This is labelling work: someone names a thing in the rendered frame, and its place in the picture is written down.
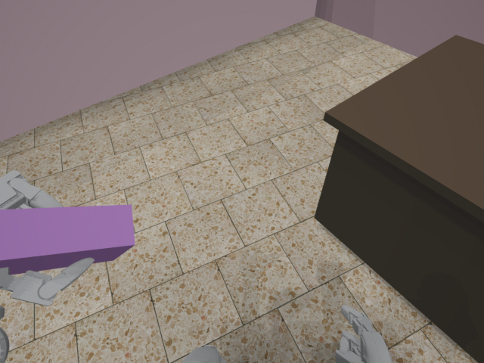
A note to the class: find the sponge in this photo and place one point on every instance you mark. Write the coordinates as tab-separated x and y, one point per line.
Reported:
40	239

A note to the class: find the right robot hand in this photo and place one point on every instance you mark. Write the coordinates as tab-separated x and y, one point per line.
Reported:
372	347

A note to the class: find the left robot thigh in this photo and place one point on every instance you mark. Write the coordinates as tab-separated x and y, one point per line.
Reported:
204	355

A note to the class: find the table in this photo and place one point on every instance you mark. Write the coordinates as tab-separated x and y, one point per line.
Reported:
404	190

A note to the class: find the left robot hand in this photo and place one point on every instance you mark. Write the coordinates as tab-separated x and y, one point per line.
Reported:
34	287

